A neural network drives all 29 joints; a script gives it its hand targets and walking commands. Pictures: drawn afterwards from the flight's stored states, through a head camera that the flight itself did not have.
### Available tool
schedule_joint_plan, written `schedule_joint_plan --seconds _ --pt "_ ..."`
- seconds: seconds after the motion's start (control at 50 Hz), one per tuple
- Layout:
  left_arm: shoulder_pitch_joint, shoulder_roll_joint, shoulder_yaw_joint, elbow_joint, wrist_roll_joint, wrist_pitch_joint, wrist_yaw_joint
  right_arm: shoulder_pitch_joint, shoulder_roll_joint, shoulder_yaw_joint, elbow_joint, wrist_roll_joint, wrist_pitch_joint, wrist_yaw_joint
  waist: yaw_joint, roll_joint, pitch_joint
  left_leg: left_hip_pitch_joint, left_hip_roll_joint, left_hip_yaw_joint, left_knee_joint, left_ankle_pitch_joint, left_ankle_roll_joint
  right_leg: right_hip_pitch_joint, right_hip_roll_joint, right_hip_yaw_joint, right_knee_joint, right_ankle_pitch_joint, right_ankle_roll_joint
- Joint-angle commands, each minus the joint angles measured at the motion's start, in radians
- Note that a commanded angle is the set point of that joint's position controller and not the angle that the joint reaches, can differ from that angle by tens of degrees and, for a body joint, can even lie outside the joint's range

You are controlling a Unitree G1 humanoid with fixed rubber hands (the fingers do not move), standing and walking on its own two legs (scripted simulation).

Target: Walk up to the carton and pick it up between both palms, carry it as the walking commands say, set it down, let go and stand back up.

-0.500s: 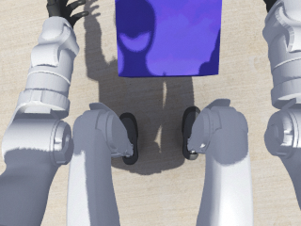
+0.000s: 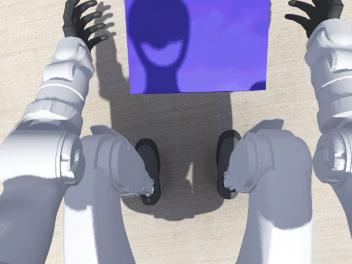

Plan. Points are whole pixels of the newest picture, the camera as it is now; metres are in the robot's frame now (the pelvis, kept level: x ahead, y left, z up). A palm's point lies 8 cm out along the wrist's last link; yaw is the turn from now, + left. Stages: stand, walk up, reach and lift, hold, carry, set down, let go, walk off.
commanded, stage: reach and lift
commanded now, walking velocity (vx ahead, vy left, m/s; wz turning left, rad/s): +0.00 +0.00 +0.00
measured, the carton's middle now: (194, 40) +0.52 -0.05 -0.27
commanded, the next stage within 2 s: none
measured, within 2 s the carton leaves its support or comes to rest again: leaves its support in 1.86 s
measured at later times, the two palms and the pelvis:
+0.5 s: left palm (84, 30) +0.53 +0.16 -0.18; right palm (317, 27) +0.50 -0.27 -0.19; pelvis +0.01 +0.00 -0.01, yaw +0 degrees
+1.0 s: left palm (109, 23) +0.54 +0.11 -0.18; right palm (304, 9) +0.53 -0.24 -0.18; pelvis +0.01 +0.00 -0.01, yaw +0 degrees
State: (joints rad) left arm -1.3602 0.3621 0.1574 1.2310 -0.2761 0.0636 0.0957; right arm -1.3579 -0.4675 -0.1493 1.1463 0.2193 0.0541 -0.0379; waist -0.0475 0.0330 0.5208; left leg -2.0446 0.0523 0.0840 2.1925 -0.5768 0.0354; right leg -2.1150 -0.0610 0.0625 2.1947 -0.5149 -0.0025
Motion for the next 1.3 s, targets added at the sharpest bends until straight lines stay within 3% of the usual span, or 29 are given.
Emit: schedule_joint_plan --seconds 0.0,0.12,0.2,0.24,0.26,0.32,0.34,0.5,0.56,0.6,0.62,0.64,0.66,0.68,0.7,0.72,0.74,0.76,0.78,0.86,0.9,0.92,0.98,1.02,1.04,1.08,1.1,1.16,1.28 --pt "-0.287 0.091 -0.093 -0.118 0.020 -0.060 -0.018 -0.267 -0.052 0.097 -0.006 0.030 -0.046 0.033 0.020 -0.109 -1.047 0.206 -0.070 -0.110 -0.178 0.151 -0.065 0.318 0.030 -0.062 -0.164 0.142 0.015" --pt "-0.235 0.101 -0.086 -0.071 -0.008 -0.052 -0.024 -0.275 -0.053 0.147 -0.058 0.057 -0.049 0.030 0.025 -0.186 -1.091 0.195 -0.069 -0.101 -0.165 0.155 -0.053 0.417 0.022 -0.065 -0.166 0.179 0.031" --pt "-0.200 0.093 -0.069 -0.016 -0.001 -0.049 -0.024 -0.293 -0.045 0.158 -0.077 0.073 -0.050 0.034 0.059 -0.188 -1.077 0.172 -0.072 -0.102 -0.164 0.153 -0.042 0.393 0.027 -0.061 -0.163 0.174 0.031" --pt "-0.209 0.099 -0.074 -0.062 -0.005 -0.067 -0.021 -0.300 -0.025 0.181 -0.109 0.086 -0.055 0.032 0.083 -0.188 -1.130 0.188 -0.080 -0.091 -0.165 0.192 -0.046 0.437 0.032 -0.058 -0.159 0.226 0.032" --pt "-0.220 0.091 -0.089 -0.077 -0.005 -0.070 -0.017 -0.296 -0.021 0.167 -0.099 0.082 -0.057 0.032 0.065 -0.172 -1.145 0.229 -0.080 -0.098 -0.166 0.215 -0.046 0.432 0.032 -0.063 -0.150 0.238 0.035" --pt "-0.241 0.075 -0.099 -0.084 -0.022 -0.081 -0.015 -0.303 0.011 0.204 -0.127 0.108 -0.062 0.026 0.070 -0.196 -1.188 0.204 -0.077 -0.099 -0.159 0.225 -0.042 0.479 0.029 -0.053 -0.148 0.285 0.033" --pt "-0.252 0.048 -0.120 -0.081 -0.044 -0.079 -0.018 -0.309 0.003 0.207 -0.120 0.107 -0.061 0.028 0.046 -0.203 -1.176 0.211 -0.082 -0.097 -0.164 0.224 -0.043 0.467 0.029 -0.062 -0.157 0.272 0.032" --pt "-0.252 0.004 -0.145 -0.045 -0.037 -0.081 -0.020 -0.325 0.053 0.224 -0.119 0.116 -0.065 0.024 0.054 -0.172 -1.152 0.220 -0.090 -0.092 -0.165 0.225 -0.039 0.443 0.040 -0.071 -0.163 0.264 0.034" --pt "-0.291 -0.017 -0.157 -0.068 -0.053 -0.088 -0.024 -0.335 0.069 0.226 -0.123 0.108 -0.068 0.024 0.025 -0.181 -1.146 0.236 -0.089 -0.106 -0.164 0.233 -0.039 0.428 0.034 -0.073 -0.169 0.260 0.034" --pt "-0.299 -0.021 -0.149 -0.099 -0.040 -0.095 -0.019 -0.343 0.091 0.228 -0.128 0.107 -0.070 0.028 0.049 -0.174 -1.148 0.226 -0.097 -0.094 -0.169 0.239 -0.038 0.421 0.044 -0.073 -0.168 0.273 0.032" --pt "-0.305 -0.046 -0.175 -0.095 -0.067 -0.093 -0.024 -0.342 0.105 0.240 -0.141 0.114 -0.068 0.030 0.023 -0.177 -1.153 0.245 -0.099 -0.099 -0.169 0.244 -0.038 0.443 0.039 -0.072 -0.172 0.272 0.032" --pt "-0.294 -0.050 -0.165 -0.068 -0.058 -0.090 -0.025 -0.339 0.113 0.241 -0.105 0.111 -0.064 0.029 0.042 -0.181 -1.142 0.227 -0.096 -0.101 -0.172 0.233 -0.037 0.425 0.041 -0.075 -0.169 0.261 0.031" --pt "-0.285 -0.050 -0.153 -0.039 -0.050 -0.083 -0.028 -0.334 0.104 0.234 -0.106 0.102 -0.063 0.030 0.028 -0.184 -1.108 0.219 -0.096 -0.106 -0.175 0.215 -0.037 0.413 0.040 -0.075 -0.171 0.244 0.033" --pt "-0.261 -0.071 -0.143 -0.011 -0.044 -0.086 -0.032 -0.360 0.133 0.254 -0.126 0.116 -0.065 0.037 0.055 -0.183 -1.098 0.209 -0.099 -0.100 -0.171 0.206 -0.030 0.405 0.042 -0.069 -0.177 0.236 0.030" --pt "-0.294 -0.092 -0.161 -0.037 -0.049 -0.082 -0.035 -0.370 0.130 0.238 -0.134 0.108 -0.067 0.037 0.033 -0.176 -1.108 0.223 -0.097 -0.110 -0.171 0.217 -0.031 0.408 0.044 -0.073 -0.171 0.236 0.029" --pt "-0.294 -0.099 -0.155 -0.034 -0.042 -0.085 -0.037 -0.374 0.148 0.252 -0.132 0.111 -0.068 0.039 0.053 -0.174 -1.123 0.215 -0.103 -0.104 -0.171 0.228 -0.032 0.433 0.046 -0.073 -0.175 0.262 0.030" --pt "-0.290 -0.108 -0.169 -0.038 -0.052 -0.085 -0.038 -0.368 0.160 0.254 -0.133 0.116 -0.067 0.041 0.041 -0.167 -1.117 0.239 -0.103 -0.108 -0.178 0.239 -0.034 0.418 0.044 -0.080 -0.168 0.265 0.031" --pt "-0.271 -0.115 -0.146 -0.010 -0.032 -0.087 -0.041 -0.363 0.199 0.263 -0.120 0.112 -0.063 0.048 0.069 -0.175 -1.107 0.218 -0.107 -0.096 -0.172 0.225 -0.029 0.423 0.047 -0.075 -0.172 0.259 0.034" --pt "-0.308 -0.136 -0.153 -0.042 -0.032 -0.084 -0.046 -0.356 0.204 0.263 -0.110 0.105 -0.063 0.047 0.042 -0.187 -1.113 0.189 -0.105 -0.095 -0.169 0.224 -0.035 0.455 0.049 -0.068 -0.181 0.273 0.034" --pt "-0.371 -0.224 -0.172 -0.090 -0.019 -0.094 -0.056 -0.347 0.324 0.234 -0.061 0.079 -0.056 0.065 0.021 -0.154 -1.125 0.229 -0.119 -0.105 -0.176 0.248 -0.033 0.411 0.066 -0.079 -0.165 0.282 0.030" --pt "-0.369 -0.237 -0.147 -0.073 0.011 -0.095 -0.061 -0.365 0.364 0.234 -0.058 0.082 -0.050 0.078 0.050 -0.147 -1.098 0.225 -0.120 -0.092 -0.169 0.233 -0.034 0.411 0.070 -0.069 -0.178 0.256 0.029" --pt "-0.366 -0.260 -0.141 -0.068 0.017 -0.092 -0.066 -0.359 0.388 0.226 -0.055 0.050 -0.046 0.080 0.029 -0.172 -1.096 0.226 -0.125 -0.100 -0.172 0.238 -0.034 0.403 0.073 -0.078 -0.177 0.265 0.031" --pt "-0.315 -0.241 -0.089 -0.025 0.070 -0.082 -0.064 -0.285 0.370 0.173 0.015 0.009 -0.036 0.077 0.036 -0.169 -1.043 0.187 -0.129 -0.085 -0.169 0.211 -0.040 0.392 0.079 -0.070 -0.193 0.236 0.035" --pt "-0.337 -0.380 -0.105 -0.011 0.079 -0.077 -0.095 -0.326 0.537 0.205 0.002 0.011 -0.029 0.109 0.051 -0.160 -1.029 0.191 -0.138 -0.091 -0.180 0.211 -0.032 0.366 0.087 -0.066 -0.195 0.233 0.030" --pt "-0.352 -0.447 -0.115 -0.033 0.090 -0.074 -0.109 -0.347 0.624 0.225 -0.014 0.022 -0.022 0.130 0.081 -0.138 -1.030 0.190 -0.137 -0.090 -0.178 0.225 -0.032 0.358 0.092 -0.056 -0.185 0.249 0.025" --pt "-0.416 -0.548 -0.136 -0.075 0.076 -0.066 -0.137 -0.352 0.723 0.216 -0.023 0.013 -0.010 0.158 0.034 -0.152 -1.023 0.195 -0.139 -0.099 -0.174 0.209 -0.029 0.323 0.095 -0.066 -0.181 0.215 0.019" --pt "-0.412 -0.571 -0.122 -0.093 0.099 -0.062 -0.149 -0.352 0.748 0.218 -0.030 -0.004 0.000 0.171 0.051 -0.151 -0.996 0.174 -0.147 -0.087 -0.176 0.204 -0.032 0.312 0.106 -0.068 -0.183 0.209 0.020" --pt "-0.416 -0.672 -0.115 -0.089 0.102 -0.036 -0.190 -0.356 0.840 0.210 -0.043 -0.032 0.024 0.215 0.041 -0.167 -0.930 0.139 -0.157 -0.086 -0.173 0.182 -0.023 0.273 0.111 -0.074 -0.184 0.165 0.010" --pt "-0.406 -0.772 -0.100 -0.122 0.106 -0.015 -0.235 -0.351 0.941 0.219 -0.074 -0.044 0.056 0.262 0.062 -0.171 -0.886 0.069 -0.162 -0.060 -0.167 0.143 -0.013 0.261 0.125 -0.074 -0.186 0.139 0.006"
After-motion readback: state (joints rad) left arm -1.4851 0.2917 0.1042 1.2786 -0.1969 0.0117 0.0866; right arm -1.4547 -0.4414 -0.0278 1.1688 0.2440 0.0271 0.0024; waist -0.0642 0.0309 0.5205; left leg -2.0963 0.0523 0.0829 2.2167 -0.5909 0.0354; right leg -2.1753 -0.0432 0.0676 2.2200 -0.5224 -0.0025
